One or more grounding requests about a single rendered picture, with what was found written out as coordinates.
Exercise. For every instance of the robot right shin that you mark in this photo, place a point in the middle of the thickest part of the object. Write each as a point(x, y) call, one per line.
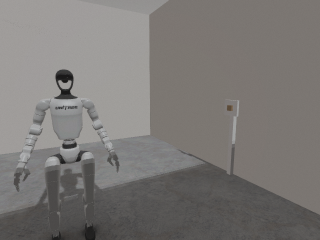
point(54, 222)

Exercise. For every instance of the robot left shin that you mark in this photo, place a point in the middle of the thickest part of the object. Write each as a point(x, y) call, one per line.
point(89, 211)

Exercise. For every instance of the panel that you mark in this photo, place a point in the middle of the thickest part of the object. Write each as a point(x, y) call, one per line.
point(232, 132)

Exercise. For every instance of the robot right upper arm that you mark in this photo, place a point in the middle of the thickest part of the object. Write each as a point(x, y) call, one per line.
point(39, 115)

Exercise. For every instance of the robot left hand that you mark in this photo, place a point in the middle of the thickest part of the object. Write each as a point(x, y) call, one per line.
point(113, 156)

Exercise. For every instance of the left robot forearm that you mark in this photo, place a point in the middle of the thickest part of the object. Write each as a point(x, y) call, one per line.
point(105, 138)

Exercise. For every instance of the robot left upper arm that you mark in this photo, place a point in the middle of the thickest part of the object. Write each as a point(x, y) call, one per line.
point(92, 112)

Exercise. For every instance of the robot right hand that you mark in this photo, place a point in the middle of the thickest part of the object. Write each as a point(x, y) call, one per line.
point(21, 167)

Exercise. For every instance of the robot shin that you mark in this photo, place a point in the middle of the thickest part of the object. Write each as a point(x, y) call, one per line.
point(54, 222)
point(89, 211)

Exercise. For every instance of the right robot forearm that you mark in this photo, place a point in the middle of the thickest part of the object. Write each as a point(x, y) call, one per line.
point(28, 147)

